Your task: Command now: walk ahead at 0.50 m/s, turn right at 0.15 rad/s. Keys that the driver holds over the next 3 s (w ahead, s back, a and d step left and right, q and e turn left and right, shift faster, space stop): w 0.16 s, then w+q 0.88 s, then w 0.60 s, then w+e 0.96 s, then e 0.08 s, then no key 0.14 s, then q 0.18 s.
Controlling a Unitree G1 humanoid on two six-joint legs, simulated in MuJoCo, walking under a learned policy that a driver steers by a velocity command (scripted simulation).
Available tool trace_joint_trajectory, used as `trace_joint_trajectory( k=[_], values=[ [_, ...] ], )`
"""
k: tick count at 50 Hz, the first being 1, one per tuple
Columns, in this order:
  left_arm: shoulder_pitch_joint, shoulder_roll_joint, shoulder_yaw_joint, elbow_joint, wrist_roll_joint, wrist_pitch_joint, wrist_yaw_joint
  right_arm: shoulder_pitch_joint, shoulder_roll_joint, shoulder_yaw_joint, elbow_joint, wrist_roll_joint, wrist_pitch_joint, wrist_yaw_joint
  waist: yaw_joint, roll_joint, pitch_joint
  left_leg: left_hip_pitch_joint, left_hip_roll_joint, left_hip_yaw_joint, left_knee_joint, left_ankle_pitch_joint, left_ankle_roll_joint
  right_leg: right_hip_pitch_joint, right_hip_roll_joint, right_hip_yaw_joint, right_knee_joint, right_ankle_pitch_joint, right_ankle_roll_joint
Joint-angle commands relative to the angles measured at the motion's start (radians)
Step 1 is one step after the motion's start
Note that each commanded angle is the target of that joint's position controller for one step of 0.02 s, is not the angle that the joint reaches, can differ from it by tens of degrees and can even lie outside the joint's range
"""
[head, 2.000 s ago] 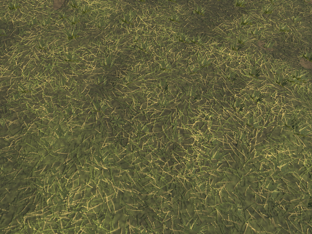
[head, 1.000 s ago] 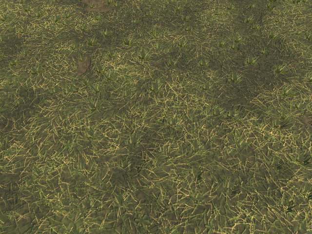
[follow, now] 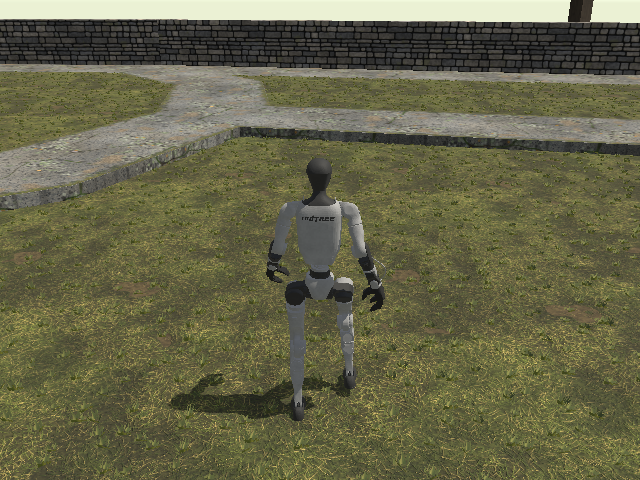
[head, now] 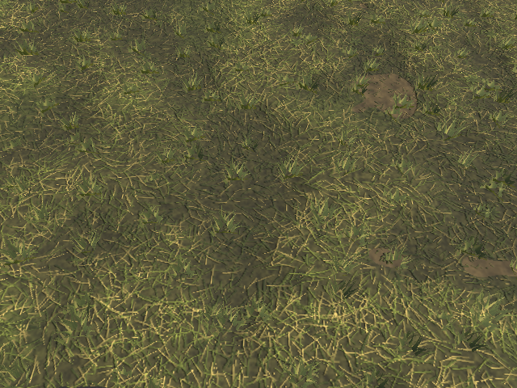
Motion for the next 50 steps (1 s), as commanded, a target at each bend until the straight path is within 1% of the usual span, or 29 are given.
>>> trace_joint_trajectory(
  k=[1,5,6,7,8,9,10,11,12,13,15,18,21,25,29,30,32,33,34,35,36,37,38,39,40,42,44,47,50],
  values=[
    [-0.108,0.039,0.003,-0.089,-0.007,-0.022,-0.012,-0.025,-0.186,-0.040,-0.049,0.012,-0.007,-0.003,0.006,0.123,0.018,-0.030,0.248,-0.140,-0.104,0.231,0.165,0.061,0.023,-0.039,-0.121,0.091,-0.001],
    [-0.131,0.071,0.015,-0.109,-0.010,-0.028,-0.024,-0.001,-0.209,-0.045,-0.015,0.021,0.015,-0.008,0.034,0.138,0.023,0.062,0.296,-0.148,-0.037,0.330,0.136,0.118,0.047,-0.049,-0.212,0.007,-0.051],
    [-0.071,0.089,0.026,-0.093,-0.005,-0.029,-0.022,-0.017,-0.217,-0.046,-0.014,0.023,0.020,-0.011,0.080,0.136,-0.010,0.062,0.282,-0.122,0.038,0.462,0.119,0.220,0.071,-0.072,-0.250,0.007,-0.071],
    [0.052,0.126,0.049,-0.053,0.001,-0.027,-0.016,-0.015,-0.202,-0.039,-0.012,0.022,0.023,-0.014,0.140,0.117,-0.089,0.030,0.238,-0.078,0.189,0.589,0.095,0.406,0.096,-0.092,-0.274,0.017,-0.098],
    [0.219,0.181,0.071,-0.017,0.007,-0.022,-0.005,-0.021,-0.162,-0.021,-0.028,0.005,0.021,-0.017,0.214,0.072,-0.211,-0.119,0.193,-0.037,0.427,0.474,0.056,0.673,-0.001,0.009,-0.241,0.032,-0.145],
    [0.312,0.292,0.093,-0.007,0.023,-0.016,0.003,0.067,-0.052,0.018,-0.065,-0.010,0.004,-0.011,0.195,-0.180,-0.348,-0.525,0.037,0.001,0.830,-0.028,-0.019,1.033,-0.277,0.457,-0.292,-0.092,-0.300],
    [0.330,0.213,0.075,-0.001,0.013,-0.014,0.003,0.047,-0.102,0.008,-0.046,0.008,-0.014,-0.008,0.219,-0.180,-0.398,-0.651,0.019,-0.145,0.990,-0.348,-0.017,1.025,-0.324,0.657,-0.411,-0.211,-0.334],
    [0.268,0.168,0.055,0.000,0.010,-0.018,0.001,-0.027,-0.172,-0.014,-0.068,0.035,-0.021,-0.004,0.210,-0.118,-0.234,-0.725,0.069,-0.163,1.033,-0.293,-0.004,0.901,-0.293,0.511,-0.429,-0.216,-0.287],
    [0.208,0.133,0.044,-0.003,0.010,-0.021,0.001,-0.079,-0.165,-0.014,-0.078,0.037,-0.020,-0.004,0.182,-0.071,-0.154,-0.706,0.114,-0.141,0.996,-0.207,0.000,0.777,-0.246,0.378,-0.449,-0.169,-0.254],
    [0.154,0.101,0.034,0.002,0.013,-0.026,-0.004,-0.103,-0.152,-0.015,-0.080,0.023,-0.013,-0.006,0.152,-0.043,-0.084,-0.679,0.139,-0.134,0.938,-0.145,-0.007,0.664,-0.205,0.289,-0.488,-0.110,-0.235],
    [0.097,0.077,0.032,0.010,0.021,-0.045,-0.007,-0.063,-0.123,-0.018,-0.062,0.016,0.015,-0.009,0.098,-0.067,-0.046,-0.569,0.167,-0.148,0.886,-0.062,-0.020,0.526,-0.166,0.175,-0.558,-0.020,-0.213],
    [0.092,0.093,0.043,0.044,0.027,-0.069,-0.002,-0.075,-0.084,-0.016,-0.066,0.015,0.041,-0.013,0.076,-0.029,-0.010,-0.588,0.162,-0.168,0.834,0.030,-0.040,0.478,-0.166,0.056,-0.610,0.113,-0.218],
    [0.106,0.105,0.048,0.074,0.029,-0.069,0.010,-0.138,-0.074,-0.015,-0.086,0.011,0.040,-0.007,0.088,-0.011,0.012,-0.628,0.149,-0.174,0.682,0.191,-0.045,0.510,-0.146,-0.053,-0.621,0.176,-0.197],
    [0.145,0.136,0.055,0.106,0.020,-0.060,0.023,-0.277,-0.045,0.000,-0.133,0.006,0.033,0.018,0.142,0.011,0.054,-0.597,0.135,-0.093,0.472,0.328,-0.027,0.544,-0.145,-0.155,-0.637,0.184,-0.169],
    [0.207,0.159,0.065,0.148,0.002,-0.030,0.028,-0.378,-0.046,0.003,-0.198,0.008,0.033,0.042,0.173,0.017,0.081,-0.656,0.120,-0.044,0.374,0.239,0.012,0.705,-0.190,-0.195,-0.573,0.276,-0.155],
    [0.208,0.166,0.067,0.152,-0.001,-0.021,0.030,-0.385,-0.051,0.001,-0.212,0.009,0.034,0.049,0.166,0.009,0.076,-0.647,0.108,-0.025,0.361,0.193,0.026,0.736,-0.198,-0.206,-0.539,0.357,-0.146],
    [0.191,0.195,0.075,0.149,-0.004,-0.005,0.039,-0.347,-0.079,-0.014,-0.225,0.009,0.038,0.055,0.126,-0.030,0.020,-0.542,0.047,0.038,0.361,0.087,0.063,0.770,-0.198,-0.236,-0.413,0.693,-0.123],
    [0.183,0.208,0.077,0.145,-0.005,0.005,0.045,-0.275,-0.105,-0.030,-0.215,0.010,0.042,0.054,0.081,-0.048,-0.032,-0.441,0.007,0.065,0.366,0.039,0.087,0.768,-0.191,-0.248,-0.295,0.842,-0.111],
    [0.167,0.212,0.076,0.140,-0.008,0.012,0.050,-0.139,-0.149,-0.056,-0.185,0.012,0.044,0.047,0.002,-0.040,-0.104,-0.247,-0.033,0.072,0.317,0.065,0.120,0.706,-0.164,-0.269,-0.109,0.867,-0.086],
    [0.167,0.197,0.067,0.127,-0.002,0.007,0.055,0.028,-0.221,-0.091,-0.147,0.013,0.052,0.028,-0.078,0.021,-0.193,0.057,0.011,-0.050,0.273,0.103,0.169,0.495,-0.124,-0.271,0.163,0.648,-0.044],
    [0.272,0.038,0.017,0.075,0.039,-0.021,0.035,0.034,-0.336,-0.111,-0.145,0.020,0.051,0.014,0.034,0.299,-0.274,0.437,0.288,-0.590,0.237,0.022,0.358,0.009,0.073,-0.221,0.539,-0.341,0.029],
    [0.195,0.090,0.017,0.063,0.007,-0.065,0.019,0.066,-0.274,-0.090,-0.174,0.012,0.038,0.015,-0.024,0.206,-0.431,0.524,0.377,-0.906,0.068,-0.120,0.430,-0.125,0.135,0.026,0.682,-0.506,0.022],
    [0.081,0.146,0.032,0.030,-0.034,-0.088,0.008,0.034,-0.215,-0.074,-0.168,0.002,0.028,0.015,-0.048,0.150,-0.291,0.439,0.344,-0.755,0.037,-0.077,0.364,-0.210,0.074,0.060,0.667,-0.415,-0.003],
    [0.056,0.136,0.026,0.019,-0.029,-0.100,0.010,-0.026,-0.187,-0.066,-0.173,0.007,0.022,0.014,-0.006,0.081,-0.189,0.289,0.300,-0.628,0.036,-0.005,0.324,-0.189,0.030,0.051,0.576,-0.326,-0.018],
    [0.052,0.136,0.030,0.029,-0.002,-0.100,0.018,-0.098,-0.153,-0.055,-0.186,0.007,0.021,0.012,0.041,0.041,-0.116,0.136,0.260,-0.531,0.025,0.105,0.296,-0.128,-0.002,0.043,0.481,-0.282,-0.011],
    [0.086,0.144,0.042,0.035,0.020,-0.077,0.019,-0.159,-0.126,-0.044,-0.216,-0.010,0.021,0.005,0.100,0.070,-0.079,-0.035,0.214,-0.446,-0.018,0.246,0.288,-0.004,-0.026,0.045,0.397,-0.234,0.010],
    [0.093,0.113,0.035,0.032,0.027,-0.057,0.020,-0.156,-0.145,-0.049,-0.212,-0.005,0.018,-0.004,0.114,0.070,-0.059,-0.128,0.194,-0.383,-0.038,0.334,0.291,0.027,-0.021,0.018,0.307,-0.201,0.043],
    [-0.018,0.072,0.017,-0.001,0.030,-0.049,0.021,-0.121,-0.180,-0.060,-0.196,0.003,0.021,-0.022,0.081,0.085,-0.024,-0.209,0.132,-0.297,-0.040,0.312,0.247,0.058,0.012,-0.004,0.075,-0.004,0.072],
    [-0.127,0.061,0.010,-0.024,0.017,-0.056,0.009,-0.069,-0.186,-0.063,-0.179,0.009,0.032,-0.030,0.029,0.115,-0.023,-0.230,0.104,-0.294,-0.018,0.192,0.200,0.143,0.067,-0.012,-0.128,0.178,0.076]
  ],
)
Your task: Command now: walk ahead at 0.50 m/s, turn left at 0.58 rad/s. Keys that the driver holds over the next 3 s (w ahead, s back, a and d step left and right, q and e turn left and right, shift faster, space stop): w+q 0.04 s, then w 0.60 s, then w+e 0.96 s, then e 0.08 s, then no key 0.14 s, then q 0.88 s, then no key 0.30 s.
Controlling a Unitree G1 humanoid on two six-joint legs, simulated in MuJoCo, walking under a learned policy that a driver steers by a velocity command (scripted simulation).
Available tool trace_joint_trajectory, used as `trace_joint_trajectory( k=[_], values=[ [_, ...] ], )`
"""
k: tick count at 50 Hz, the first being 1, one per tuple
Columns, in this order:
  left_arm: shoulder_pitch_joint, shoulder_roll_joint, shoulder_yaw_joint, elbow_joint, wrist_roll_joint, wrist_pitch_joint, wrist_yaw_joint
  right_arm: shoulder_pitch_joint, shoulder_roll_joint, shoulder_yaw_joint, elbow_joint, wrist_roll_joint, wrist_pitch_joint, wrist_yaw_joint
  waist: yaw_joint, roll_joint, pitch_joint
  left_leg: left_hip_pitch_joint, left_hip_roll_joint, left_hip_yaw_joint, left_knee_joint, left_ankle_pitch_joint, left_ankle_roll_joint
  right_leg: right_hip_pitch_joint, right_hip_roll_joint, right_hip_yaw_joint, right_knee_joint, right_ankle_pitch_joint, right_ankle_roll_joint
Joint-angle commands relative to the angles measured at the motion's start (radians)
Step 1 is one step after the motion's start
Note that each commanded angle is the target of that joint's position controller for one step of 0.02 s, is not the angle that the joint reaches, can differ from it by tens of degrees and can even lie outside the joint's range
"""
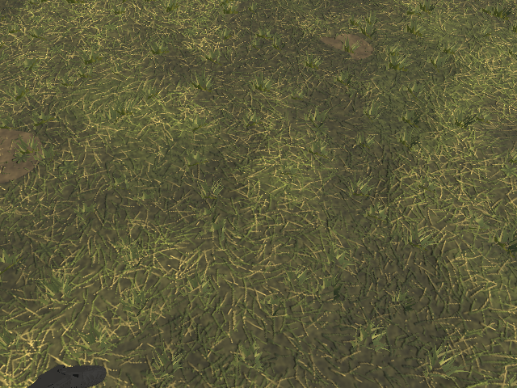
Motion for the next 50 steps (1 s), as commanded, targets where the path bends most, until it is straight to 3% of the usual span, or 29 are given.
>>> trace_joint_trajectory(
  k=[1,5,7,8,9,10,11,12,13,14,16,19,22,27,30,32,33,34,35,36,37,38,39,40,42,44,47,50],
  values=[
    [-0.090,0.054,0.008,-0.077,-0.014,-0.015,-0.010,0.008,-0.180,-0.050,-0.055,0.007,-0.007,-0.013,-0.012,0.104,-0.039,-0.118,0.196,-0.160,-0.096,0.147,0.134,0.181,0.081,-0.055,-0.151,0.159,0.009],
    [-0.083,0.099,0.025,-0.078,-0.019,-0.031,-0.026,0.042,-0.154,-0.043,-0.034,0.006,-0.001,-0.017,-0.001,0.137,-0.047,0.019,0.263,-0.258,0.007,0.098,0.109,0.197,0.071,-0.023,-0.229,0.084,-0.037],
    [0.009,0.115,0.039,-0.053,-0.014,-0.039,-0.024,0.030,-0.139,-0.039,-0.032,0.000,0.002,-0.015,0.054,0.155,-0.064,0.037,0.248,-0.261,0.093,0.197,0.083,0.316,0.083,-0.058,-0.276,0.027,-0.083],
    [0.107,0.145,0.053,-0.035,-0.002,-0.044,-0.019,0.031,-0.102,-0.024,-0.038,-0.005,0.000,-0.011,0.101,0.132,-0.142,0.010,0.196,-0.218,0.241,0.252,0.052,0.480,0.040,-0.028,-0.274,0.021,-0.126],
    [0.245,0.209,0.068,-0.024,0.010,-0.045,-0.015,0.082,-0.054,-0.005,-0.052,-0.021,-0.005,-0.011,0.130,-0.011,-0.286,-0.155,0.111,-0.135,0.531,0.059,0.006,0.757,-0.133,0.180,-0.244,0.010,-0.212],
    [0.336,0.261,0.087,0.034,0.001,-0.030,-0.027,0.202,-0.024,0.006,-0.056,0.015,-0.016,-0.011,0.095,-0.337,-0.356,-0.477,0.004,-0.042,0.823,-0.368,-0.055,0.977,-0.294,0.642,-0.395,-0.286,-0.354],
    [0.323,0.167,0.064,0.024,-0.026,-0.028,-0.032,0.147,-0.121,-0.010,-0.040,0.024,-0.018,-0.013,0.128,-0.191,-0.261,-0.595,0.061,-0.100,0.929,-0.351,-0.058,0.933,-0.287,0.693,-0.450,-0.517,-0.332],
    [0.267,0.123,0.049,0.017,-0.025,-0.022,-0.028,0.025,-0.156,-0.019,-0.061,0.020,-0.017,-0.012,0.143,-0.093,-0.138,-0.626,0.096,-0.074,0.942,-0.260,-0.056,0.817,-0.253,0.541,-0.459,-0.476,-0.295],
    [0.219,0.110,0.040,0.009,-0.011,-0.016,-0.027,-0.041,-0.145,-0.016,-0.076,0.004,-0.018,-0.013,0.128,-0.026,-0.081,-0.600,0.131,-0.037,0.911,-0.194,-0.056,0.705,-0.211,0.429,-0.471,-0.350,-0.280],
    [0.189,0.092,0.033,0.013,-0.006,-0.013,-0.025,-0.070,-0.129,-0.017,-0.087,-0.008,-0.023,-0.009,0.107,-0.020,-0.042,-0.580,0.164,-0.025,0.851,-0.144,-0.057,0.629,-0.177,0.355,-0.490,-0.242,-0.282],
    [0.177,0.067,0.023,0.022,-0.002,-0.016,-0.022,-0.048,-0.096,-0.013,-0.082,-0.005,-0.024,-0.001,0.074,-0.073,-0.048,-0.500,0.198,0.001,0.768,-0.101,-0.063,0.563,-0.126,0.253,-0.524,-0.109,-0.275],
    [0.206,0.103,0.031,0.049,-0.019,-0.018,-0.016,-0.094,-0.056,0.001,-0.098,-0.011,-0.022,0.002,0.079,-0.065,-0.036,-0.512,0.213,0.039,0.627,-0.059,-0.086,0.541,-0.126,0.169,-0.567,0.018,-0.302],
    [0.229,0.134,0.038,0.070,-0.024,-0.008,-0.010,-0.184,-0.033,0.015,-0.116,-0.012,-0.029,0.008,0.106,-0.048,-0.024,-0.487,0.211,0.062,0.432,0.097,-0.098,0.538,-0.107,0.085,-0.588,0.068,-0.288],
    [0.310,0.153,0.039,0.119,-0.036,0.010,-0.008,-0.319,-0.038,0.018,-0.147,0.002,-0.040,0.026,0.152,-0.049,0.004,-0.402,0.171,0.092,0.235,0.237,-0.095,0.564,-0.114,0.028,-0.569,0.088,-0.262],
    [0.325,0.169,0.044,0.142,-0.040,0.026,-0.003,-0.349,-0.059,0.011,-0.166,0.004,-0.046,0.038,0.136,-0.058,0.015,-0.387,0.159,0.091,0.175,0.164,-0.059,0.642,-0.156,0.040,-0.523,0.140,-0.241],
    [0.300,0.185,0.047,0.144,-0.042,0.036,0.002,-0.255,-0.093,-0.006,-0.142,-0.002,-0.048,0.038,0.066,-0.060,-0.037,-0.229,0.125,0.124,0.123,0.136,-0.023,0.656,-0.141,0.008,-0.405,0.350,-0.212],
    [0.306,0.165,0.039,0.144,-0.040,0.038,0.003,-0.124,-0.134,-0.029,-0.102,-0.008,-0.048,0.029,0.005,-0.038,-0.122,-0.018,0.116,0.129,0.107,0.146,0.006,0.599,-0.093,-0.022,-0.244,0.436,-0.187],
    [0.293,0.114,0.016,0.116,-0.018,0.035,0.004,0.061,-0.205,-0.051,-0.073,-0.023,-0.045,0.017,-0.074,0.051,-0.270,0.282,0.286,-0.047,0.143,0.168,0.069,0.407,-0.037,-0.058,0.045,0.223,-0.149],
    [0.414,-0.002,-0.020,0.099,-0.019,0.017,0.001,0.112,-0.280,-0.066,-0.055,-0.026,-0.037,0.017,-0.022,0.320,-0.397,0.579,0.521,-0.478,0.055,-0.019,0.211,0.032,0.127,-0.091,0.388,-0.428,-0.088],
    [0.364,0.100,0.005,0.116,-0.041,0.005,-0.002,0.124,-0.182,-0.042,-0.054,-0.017,-0.035,0.018,-0.063,0.229,-0.369,0.531,0.514,-0.563,-0.020,-0.166,0.200,-0.075,0.096,0.032,0.515,-0.513,-0.092],
    [0.280,0.149,0.022,0.089,-0.061,-0.001,-0.005,0.064,-0.149,-0.028,-0.053,-0.014,-0.038,0.016,-0.054,0.180,-0.221,0.410,0.483,-0.415,-0.044,-0.143,0.158,-0.127,0.055,0.029,0.534,-0.427,-0.100],
    [0.236,0.139,0.022,0.081,-0.056,0.000,-0.002,-0.002,-0.124,-0.019,-0.054,-0.018,-0.040,0.017,-0.022,0.129,-0.152,0.286,0.440,-0.301,-0.071,-0.067,0.134,-0.098,0.013,0.006,0.499,-0.341,-0.096],
    [0.217,0.128,0.026,0.080,-0.043,0.007,0.000,-0.052,-0.094,-0.012,-0.052,-0.022,-0.045,0.020,0.005,0.120,-0.095,0.187,0.404,-0.219,-0.107,0.002,0.122,-0.070,-0.011,0.003,0.452,-0.282,-0.088],
    [0.239,0.113,0.029,0.087,-0.041,0.020,0.000,-0.083,-0.076,-0.007,-0.048,-0.028,-0.054,0.022,0.038,0.139,-0.076,0.115,0.379,-0.149,-0.142,0.053,0.109,-0.011,-0.034,0.010,0.427,-0.237,-0.082],
    [0.264,0.070,0.025,0.098,-0.044,0.044,0.001,-0.104,-0.070,-0.011,-0.029,-0.029,-0.071,0.023,0.065,0.128,-0.058,0.041,0.366,-0.063,-0.192,0.137,0.113,0.037,-0.040,0.008,0.406,-0.196,-0.069],
    [0.233,0.056,0.025,0.083,-0.041,0.058,0.003,-0.103,-0.088,-0.019,-0.007,-0.032,-0.080,0.018,0.073,0.103,-0.028,0.022,0.368,0.012,-0.219,0.213,0.114,-0.001,-0.042,0.021,0.363,-0.130,-0.057],
    [0.170,0.046,0.024,0.061,-0.036,0.057,-0.005,-0.087,-0.105,-0.025,0.022,-0.035,-0.079,0.006,0.060,0.083,-0.007,0.052,0.354,0.113,-0.232,0.274,0.102,-0.044,-0.033,0.025,0.218,0.021,-0.051],
    [0.073,0.028,0.014,0.031,-0.033,0.051,-0.024,-0.070,-0.129,-0.029,0.042,-0.028,-0.071,-0.004,0.025,0.069,0.021,0.068,0.340,0.202,-0.244,0.289,0.079,-0.013,-0.022,-0.037,0.051,0.142,-0.062]
  ],
)
Over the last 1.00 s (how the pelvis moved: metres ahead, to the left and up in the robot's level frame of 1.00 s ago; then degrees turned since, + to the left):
0.54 0.05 0.00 24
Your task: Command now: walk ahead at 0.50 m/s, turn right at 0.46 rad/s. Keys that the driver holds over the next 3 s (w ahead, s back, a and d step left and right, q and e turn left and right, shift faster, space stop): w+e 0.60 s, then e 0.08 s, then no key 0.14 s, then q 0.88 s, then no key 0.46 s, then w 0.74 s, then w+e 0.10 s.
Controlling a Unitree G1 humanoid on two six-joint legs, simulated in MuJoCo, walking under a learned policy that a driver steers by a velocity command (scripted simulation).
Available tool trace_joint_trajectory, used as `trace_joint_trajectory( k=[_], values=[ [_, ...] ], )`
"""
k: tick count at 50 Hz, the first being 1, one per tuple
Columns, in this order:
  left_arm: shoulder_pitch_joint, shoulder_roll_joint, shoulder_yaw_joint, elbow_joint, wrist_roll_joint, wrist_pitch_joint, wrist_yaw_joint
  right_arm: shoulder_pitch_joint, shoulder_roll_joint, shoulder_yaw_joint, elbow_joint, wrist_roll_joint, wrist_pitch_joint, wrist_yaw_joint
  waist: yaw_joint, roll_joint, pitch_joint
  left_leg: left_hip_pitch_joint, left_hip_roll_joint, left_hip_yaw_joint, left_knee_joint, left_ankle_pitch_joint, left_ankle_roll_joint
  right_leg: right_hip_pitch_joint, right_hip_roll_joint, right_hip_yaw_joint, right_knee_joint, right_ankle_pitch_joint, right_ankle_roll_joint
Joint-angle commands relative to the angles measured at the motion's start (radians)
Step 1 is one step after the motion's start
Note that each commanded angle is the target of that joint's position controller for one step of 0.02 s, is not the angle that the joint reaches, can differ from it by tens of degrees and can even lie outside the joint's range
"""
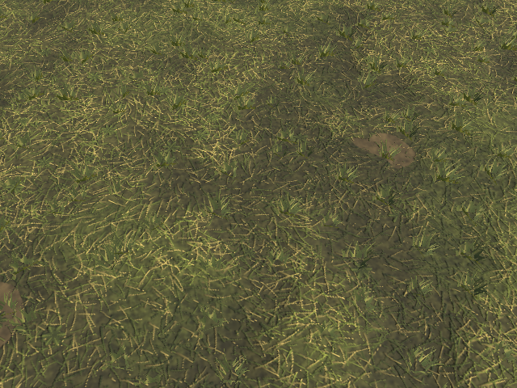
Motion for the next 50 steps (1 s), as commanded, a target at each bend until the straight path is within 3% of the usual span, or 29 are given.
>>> trace_joint_trajectory(
  k=[1,6,8,9,10,11,12,13,14,15,16,17,18,21,25,29,32,33,34,35,36,37,38,39,41,43,44,47,50],
  values=[
    [-0.075,0.014,-0.006,-0.081,0.004,-0.011,-0.019,-0.064,-0.155,-0.033,-0.060,0.007,-0.013,-0.013,0.004,0.084,0.055,-0.048,0.281,-0.059,-0.122,0.299,0.115,0.024,-0.008,-0.040,-0.130,0.114,-0.011],
    [-0.191,0.017,-0.009,-0.160,0.002,-0.010,-0.049,0.005,-0.185,-0.045,-0.015,0.028,0.026,-0.019,-0.022,0.087,0.082,0.134,0.332,-0.003,-0.032,0.456,0.094,-0.020,0.019,-0.110,-0.245,-0.007,-0.061],
    [-0.158,0.044,0.006,-0.173,0.002,-0.006,-0.056,-0.013,-0.214,-0.052,-0.020,0.033,0.042,-0.027,0.018,0.124,0.031,0.166,0.333,0.027,0.087,0.780,0.071,0.083,0.078,-0.170,-0.249,-0.109,-0.098],
    [-0.093,0.069,0.020,-0.165,0.001,-0.002,-0.056,-0.022,-0.227,-0.055,-0.024,0.034,0.050,-0.032,0.060,0.144,-0.017,0.167,0.328,0.038,0.196,0.936,0.060,0.177,0.117,-0.197,-0.242,-0.160,-0.120],
    [0.035,0.110,0.045,-0.137,-0.001,0.000,-0.050,-0.038,-0.233,-0.055,-0.028,0.037,0.058,-0.037,0.135,0.139,-0.085,0.118,0.305,0.057,0.372,0.982,0.038,0.352,0.157,-0.207,-0.282,-0.149,-0.152],
    [0.206,0.176,0.081,-0.094,-0.001,0.006,-0.032,-0.045,-0.222,-0.048,-0.039,0.033,0.055,-0.042,0.221,0.092,-0.171,-0.065,0.265,0.065,0.628,0.811,-0.002,0.645,0.146,-0.127,-0.341,-0.101,-0.197],
    [0.243,0.291,0.104,-0.085,-0.007,0.011,-0.013,0.030,-0.088,-0.007,-0.089,-0.006,0.033,-0.029,0.144,-0.162,-0.245,-0.516,0.104,0.043,0.999,-0.031,-0.070,1.005,-0.114,0.355,-0.368,-0.159,-0.349],
    [0.250,0.266,0.088,-0.120,0.000,-0.005,-0.017,0.001,-0.095,0.006,-0.108,0.011,-0.011,-0.013,0.154,-0.123,-0.408,-0.695,-0.010,-0.207,1.174,-0.402,-0.074,1.131,-0.246,0.776,-0.537,-0.275,-0.466],
    [0.227,0.195,0.067,-0.113,0.008,-0.017,-0.021,-0.118,-0.162,-0.014,-0.138,0.053,-0.036,0.000,0.188,-0.044,-0.297,-0.793,0.054,-0.271,1.179,-0.319,-0.052,1.068,-0.214,0.637,-0.576,-0.250,-0.399],
    [0.177,0.164,0.058,-0.113,0.005,-0.025,-0.021,-0.150,-0.155,-0.009,-0.151,0.057,-0.050,0.001,0.154,-0.007,-0.181,-0.788,0.097,-0.258,1.096,-0.227,-0.035,0.920,-0.168,0.490,-0.579,-0.186,-0.357],
    [0.104,0.134,0.049,-0.124,0.003,-0.026,-0.019,-0.148,-0.150,-0.012,-0.136,0.033,-0.052,-0.007,0.104,0.048,-0.111,-0.730,0.135,-0.252,1.003,-0.168,-0.040,0.770,-0.122,0.385,-0.586,-0.093,-0.321],
    [0.056,0.101,0.037,-0.142,0.012,-0.027,-0.015,-0.134,-0.162,-0.021,-0.128,0.016,-0.042,-0.011,0.068,0.034,-0.078,-0.656,0.159,-0.253,0.939,-0.126,-0.049,0.661,-0.088,0.315,-0.607,0.000,-0.306],
    [0.036,0.095,0.034,-0.155,0.019,-0.027,-0.011,-0.117,-0.160,-0.023,-0.127,0.010,-0.029,-0.009,0.044,0.014,-0.071,-0.602,0.164,-0.253,0.911,-0.102,-0.061,0.592,-0.070,0.291,-0.630,0.044,-0.305],
    [0.052,0.127,0.044,-0.151,0.014,-0.032,0.005,-0.132,-0.119,-0.015,-0.140,0.000,-0.002,-0.012,0.035,0.012,-0.052,-0.567,0.150,-0.222,0.778,-0.026,-0.110,0.477,-0.037,0.209,-0.655,0.150,-0.310],
    [0.108,0.147,0.050,-0.131,0.004,-0.021,0.025,-0.295,-0.078,0.006,-0.183,0.005,-0.004,-0.006,0.096,-0.023,-0.020,-0.510,0.094,-0.213,0.455,0.231,-0.130,0.419,0.027,0.150,-0.641,0.026,-0.247],
    [0.167,0.149,0.053,-0.106,-0.005,-0.011,0.029,-0.374,-0.111,-0.001,-0.211,0.026,-0.018,0.011,0.126,-0.042,-0.016,-0.450,0.058,-0.243,0.308,0.286,-0.117,0.468,-0.008,0.239,-0.587,-0.095,-0.222],
    [0.155,0.144,0.055,-0.107,0.001,0.002,0.038,-0.329,-0.154,-0.021,-0.206,0.017,-0.031,0.016,0.088,-0.077,-0.019,-0.396,0.044,-0.253,0.250,0.182,-0.074,0.545,-0.021,0.316,-0.457,0.000,-0.184],
    [0.134,0.130,0.052,-0.117,0.002,0.008,0.040,-0.264,-0.162,-0.029,-0.189,0.009,-0.037,0.013,0.050,-0.081,-0.046,-0.312,0.039,-0.233,0.205,0.210,-0.052,0.547,0.011,0.312,-0.381,0.056,-0.155],
    [0.128,0.090,0.039,-0.132,0.006,0.009,0.040,-0.187,-0.189,-0.039,-0.180,-0.008,-0.042,0.007,0.013,-0.055,-0.125,-0.152,0.098,-0.260,0.194,0.302,-0.013,0.512,0.073,0.269,-0.231,0.072,-0.111],
    [0.184,0.027,0.018,-0.153,0.030,0.009,0.042,-0.073,-0.254,-0.050,-0.176,-0.026,-0.040,0.002,0.005,0.120,-0.285,0.129,0.304,-0.438,0.267,0.557,0.059,0.362,0.156,0.172,0.061,-0.249,-0.057],
    [0.358,0.014,0.007,-0.159,0.003,0.003,0.039,-0.031,-0.287,-0.060,-0.145,-0.021,-0.018,0.011,0.073,0.434,-0.402,0.346,0.508,-0.844,0.204,0.524,0.246,0.086,0.245,0.100,0.331,-0.693,-0.003],
    [0.346,0.119,0.028,-0.121,-0.005,0.010,0.043,-0.065,-0.195,-0.040,-0.170,0.005,-0.008,0.014,0.050,0.281,-0.341,0.277,0.479,-0.849,0.168,0.342,0.228,0.017,0.167,0.134,0.443,-0.627,0.020],
    [0.228,0.157,0.039,-0.133,-0.002,0.022,0.045,-0.110,-0.137,-0.021,-0.182,0.007,0.003,0.011,0.020,0.192,-0.228,0.163,0.424,-0.682,0.160,0.324,0.189,-0.004,0.144,0.099,0.466,-0.557,0.033],
    [0.165,0.151,0.040,-0.141,0.007,0.036,0.051,-0.162,-0.108,-0.006,-0.183,-0.001,0.013,0.011,0.029,0.125,-0.162,0.041,0.371,-0.562,0.150,0.380,0.171,0.025,0.117,0.069,0.436,-0.515,0.043],
    [0.142,0.103,0.034,-0.156,0.012,0.054,0.050,-0.212,-0.096,0.004,-0.164,-0.010,0.020,0.011,0.072,0.155,-0.091,-0.145,0.301,-0.424,0.111,0.470,0.157,0.134,0.072,0.049,0.308,-0.472,0.044],
    [0.160,0.026,0.009,-0.147,0.022,0.056,0.050,-0.240,-0.082,0.013,-0.137,-0.014,0.015,0.017,0.100,0.183,-0.103,-0.222,0.246,-0.334,0.094,0.608,0.163,0.268,0.069,0.005,0.098,-0.433,0.052],
    [0.153,0.009,0.000,-0.146,0.031,0.052,0.049,-0.252,-0.094,0.010,-0.128,-0.008,0.017,0.018,0.102,0.191,-0.121,-0.231,0.238,-0.314,0.099,0.680,0.170,0.325,0.069,-0.014,0.000,-0.402,0.056],
    [0.115,0.031,0.001,-0.139,0.032,0.049,0.046,-0.231,-0.145,-0.004,-0.103,0.018,0.033,0.018,0.081,0.188,-0.172,-0.190,0.242,-0.333,0.117,0.621,0.178,0.433,0.089,-0.035,-0.204,-0.246,0.057],
    [0.072,0.060,0.012,-0.145,0.034,0.057,0.045,-0.244,-0.174,-0.008,-0.102,0.039,0.057,0.016,0.092,0.171,-0.116,-0.265,0.213,-0.380,0.120,0.247,0.135,0.544,0.117,-0.057,-0.405,-0.106,0.017]
  ],
)
Over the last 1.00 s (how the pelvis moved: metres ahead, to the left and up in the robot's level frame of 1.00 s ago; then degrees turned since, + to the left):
0.53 0.05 0.00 -1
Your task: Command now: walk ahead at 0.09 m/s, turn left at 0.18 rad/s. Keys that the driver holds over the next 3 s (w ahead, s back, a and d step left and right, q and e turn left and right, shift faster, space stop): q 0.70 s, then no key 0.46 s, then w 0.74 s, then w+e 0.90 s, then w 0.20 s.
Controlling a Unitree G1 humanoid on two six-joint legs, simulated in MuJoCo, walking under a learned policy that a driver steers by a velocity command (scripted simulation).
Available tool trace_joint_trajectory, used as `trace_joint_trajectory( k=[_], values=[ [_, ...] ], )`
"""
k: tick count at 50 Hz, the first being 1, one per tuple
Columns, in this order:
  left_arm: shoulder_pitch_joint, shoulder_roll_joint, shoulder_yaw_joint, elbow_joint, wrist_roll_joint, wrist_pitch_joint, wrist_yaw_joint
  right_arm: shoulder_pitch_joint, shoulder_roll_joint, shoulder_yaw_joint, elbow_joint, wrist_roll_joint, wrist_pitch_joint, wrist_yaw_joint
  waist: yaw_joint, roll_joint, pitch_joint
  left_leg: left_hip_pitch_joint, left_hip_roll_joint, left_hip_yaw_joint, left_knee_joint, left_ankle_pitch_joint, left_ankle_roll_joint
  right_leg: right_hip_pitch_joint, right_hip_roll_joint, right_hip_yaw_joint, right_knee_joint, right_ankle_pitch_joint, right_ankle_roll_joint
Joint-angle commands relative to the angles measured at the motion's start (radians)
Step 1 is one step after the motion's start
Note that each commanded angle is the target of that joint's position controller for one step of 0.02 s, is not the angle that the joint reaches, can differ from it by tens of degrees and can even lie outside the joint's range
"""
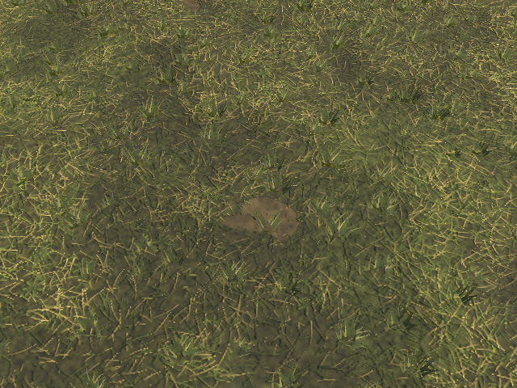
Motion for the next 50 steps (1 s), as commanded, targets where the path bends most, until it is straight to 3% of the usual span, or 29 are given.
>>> trace_joint_trajectory(
  k=[1,2,3,4,5,7,9,12,15,16,17,18,19,20,21,22,23,26,30,34,39,41,42,43,44,45,46,48,50],
  values=[
    [0.071,0.117,0.038,-0.048,0.013,0.000,0.007,-0.083,-0.176,-0.038,-0.078,0.019,0.001,-0.006,0.069,0.123,-0.135,-0.051,0.180,-0.231,-0.091,0.069,0.115,0.263,0.002,-0.009,-0.171,0.143,-0.051],
    [0.075,0.160,0.047,-0.066,0.021,0.000,0.014,-0.071,-0.155,-0.031,-0.082,0.008,0.001,-0.005,0.065,0.064,-0.139,-0.109,0.147,-0.226,-0.038,-0.050,0.071,0.316,-0.093,0.063,-0.174,0.205,-0.092],
    [0.050,0.217,0.064,-0.065,0.020,0.007,0.020,-0.017,-0.123,-0.025,-0.086,0.005,-0.001,-0.004,0.016,-0.088,-0.133,-0.177,0.055,-0.130,0.019,-0.206,0.029,0.317,-0.171,0.112,-0.173,0.187,-0.154],
    [0.056,0.182,0.063,-0.055,0.017,0.008,0.017,-0.020,-0.116,-0.022,-0.083,0.009,0.003,-0.008,0.034,-0.164,-0.136,-0.147,0.011,-0.042,0.111,-0.215,-0.004,0.261,-0.201,0.149,-0.224,0.104,-0.191],
    [0.045,0.160,0.059,-0.058,0.015,0.005,0.016,-0.027,-0.133,-0.030,-0.086,0.010,0.008,-0.012,0.042,-0.186,-0.108,-0.177,0.003,-0.017,0.191,-0.200,-0.018,0.254,-0.230,0.178,-0.247,0.122,-0.206],
    [0.020,0.158,0.061,-0.067,0.007,-0.007,0.022,-0.021,-0.152,-0.046,-0.089,0.006,0.025,-0.017,0.049,-0.206,-0.103,-0.213,0.020,0.002,0.348,-0.290,-0.036,0.256,-0.295,0.202,-0.229,0.324,-0.241],
    [0.016,0.162,0.064,-0.062,0.002,-0.018,0.028,-0.018,-0.148,-0.055,-0.104,0.012,0.044,-0.012,0.052,-0.164,-0.108,-0.250,0.058,-0.016,0.474,-0.395,-0.050,0.268,-0.339,0.188,-0.215,0.502,-0.270],
    [-0.054,0.179,0.074,-0.059,-0.009,-0.011,0.025,-0.006,-0.123,-0.050,-0.111,0.019,0.063,-0.004,0.038,-0.150,-0.121,-0.146,0.062,0.032,0.376,-0.284,-0.058,0.222,-0.286,0.064,-0.192,0.516,-0.229],
    [-0.077,0.173,0.076,-0.043,-0.028,0.000,0.022,0.048,-0.131,-0.063,-0.106,0.015,0.073,0.012,0.004,-0.134,-0.139,0.015,0.015,0.096,0.143,-0.065,-0.027,0.169,-0.245,-0.029,-0.101,0.377,-0.169],
    [-0.032,0.150,0.073,-0.022,-0.029,-0.002,0.019,0.062,-0.150,-0.073,-0.108,0.005,0.073,0.007,0.005,-0.067,-0.132,0.090,0.008,0.051,0.045,0.044,0.002,0.111,-0.206,-0.082,-0.005,0.229,-0.114],
    [0.017,0.096,0.059,-0.023,0.004,-0.003,0.014,0.064,-0.261,-0.100,-0.131,0.001,0.069,-0.010,0.039,0.198,-0.122,0.207,0.198,-0.249,-0.057,0.354,0.083,-0.085,-0.100,-0.191,0.253,-0.090,-0.010],
    [-0.095,0.071,0.044,-0.090,0.020,-0.008,0.021,0.092,-0.343,-0.109,-0.156,-0.033,0.055,-0.004,-0.011,0.348,-0.134,0.225,0.410,-0.579,-0.107,0.579,0.296,-0.284,0.046,-0.098,0.466,-0.469,0.029],
    [-0.118,0.117,0.056,-0.083,0.008,-0.011,0.027,0.106,-0.308,-0.098,-0.160,-0.048,0.035,0.001,-0.042,0.200,-0.185,0.244,0.412,-0.562,-0.115,0.498,0.337,-0.305,0.022,0.009,0.601,-0.463,0.020],
    [-0.106,0.135,0.064,-0.070,-0.004,-0.011,0.030,0.061,-0.279,-0.089,-0.164,-0.036,0.021,-0.003,-0.011,0.149,-0.158,0.231,0.359,-0.473,-0.098,0.437,0.291,-0.317,0.004,0.024,0.623,-0.380,0.005],
    [-0.084,0.141,0.070,-0.044,-0.001,-0.009,0.037,0.011,-0.259,-0.086,-0.168,-0.014,0.020,-0.013,0.011,0.098,-0.141,0.222,0.306,-0.409,-0.087,0.366,0.234,-0.323,-0.014,0.026,0.595,-0.294,0.005],
    [-0.078,0.151,0.075,-0.035,0.003,-0.007,0.044,-0.021,-0.237,-0.077,-0.174,0.004,0.026,-0.024,0.022,0.102,-0.131,0.210,0.279,-0.377,-0.085,0.357,0.203,-0.316,-0.023,0.033,0.561,-0.234,0.011],
    [-0.067,0.145,0.076,-0.029,0.001,-0.008,0.042,-0.025,-0.229,-0.072,-0.176,0.008,0.033,-0.033,0.032,0.120,-0.139,0.182,0.252,-0.353,-0.088,0.377,0.191,-0.270,-0.012,0.026,0.563,-0.190,0.019],
    [-0.046,0.114,0.068,-0.020,-0.008,-0.016,0.032,-0.007,-0.223,-0.071,-0.187,0.004,0.045,-0.050,0.032,0.120,-0.166,0.210,0.221,-0.331,-0.089,0.382,0.192,-0.247,0.019,0.019,0.500,-0.118,0.038],
    [-0.081,0.101,0.060,-0.025,-0.007,-0.024,0.026,0.001,-0.235,-0.079,-0.196,0.008,0.059,-0.064,0.015,0.136,-0.150,0.214,0.206,-0.378,-0.094,0.242,0.190,-0.222,0.032,0.034,0.311,-0.084,0.056],
    [-0.092,0.109,0.060,-0.025,-0.012,-0.037,0.011,-0.014,-0.244,-0.085,-0.211,0.004,0.068,-0.061,0.008,0.163,-0.123,0.141,0.191,-0.445,-0.099,0.132,0.196,-0.134,0.050,0.042,0.185,-0.095,0.052],
    [-0.055,0.117,0.059,-0.012,-0.017,-0.057,-0.011,-0.039,-0.224,-0.078,-0.222,0.004,0.079,-0.052,0.006,0.173,-0.152,0.146,0.191,-0.493,-0.043,0.259,0.191,-0.007,0.048,0.019,0.039,-0.102,0.025],
    [-0.013,0.105,0.057,0.002,-0.015,-0.066,-0.023,-0.063,-0.208,-0.069,-0.223,0.013,0.085,-0.053,0.041,0.163,-0.153,0.124,0.159,-0.483,-0.005,0.270,0.158,0.104,0.048,-0.004,-0.149,0.027,-0.003],
    [-0.002,0.114,0.058,0.006,-0.006,-0.069,-0.025,-0.047,-0.191,-0.063,-0.218,0.015,0.085,-0.055,0.047,0.139,-0.147,0.085,0.128,-0.467,0.012,0.188,0.118,0.183,0.016,0.015,-0.245,0.156,-0.026],
    [-0.003,0.165,0.063,-0.008,0.014,-0.068,-0.021,-0.005,-0.154,-0.050,-0.215,-0.002,0.079,-0.054,0.020,0.015,-0.164,0.017,0.061,-0.388,0.113,-0.003,0.060,0.267,-0.129,0.152,-0.272,0.290,-0.078],
    [-0.041,0.219,0.068,-0.015,0.029,-0.059,-0.017,0.051,-0.148,-0.050,-0.212,-0.004,0.070,-0.051,-0.038,-0.177,-0.125,-0.105,-0.089,-0.229,0.242,-0.333,-0.003,0.281,-0.263,0.297,-0.269,0.501,-0.208],
    [-0.027,0.172,0.057,-0.011,0.037,-0.062,-0.018,0.014,-0.204,-0.066,-0.217,-0.013,0.062,-0.054,0.010,-0.204,-0.129,-0.131,-0.066,-0.186,0.405,-0.475,-0.056,0.214,-0.355,0.402,-0.297,0.459,-0.329],
    [-0.037,0.155,0.051,-0.012,0.025,-0.065,-0.018,-0.003,-0.249,-0.084,-0.207,-0.004,0.063,-0.056,0.021,-0.147,-0.109,-0.148,-0.045,-0.189,0.528,-0.450,-0.081,0.204,-0.328,0.372,-0.299,0.393,-0.334],
    [-0.071,0.136,0.041,-0.006,-0.002,-0.065,-0.014,0.005,-0.214,-0.084,-0.179,-0.002,0.080,-0.061,0.014,-0.112,-0.089,-0.174,-0.031,-0.193,0.605,-0.375,-0.116,0.210,-0.245,0.265,-0.280,0.320,-0.271],
    [-0.079,0.117,0.030,0.008,-0.005,-0.059,-0.014,0.013,-0.152,-0.065,-0.167,0.000,0.087,-0.057,0.010,-0.115,-0.083,-0.136,-0.016,-0.158,0.530,-0.329,-0.134,0.205,-0.189,0.184,-0.266,0.358,-0.248]
  ],
)
Over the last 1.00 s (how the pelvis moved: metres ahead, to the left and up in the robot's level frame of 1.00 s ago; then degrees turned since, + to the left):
0.49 -0.08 -0.01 -26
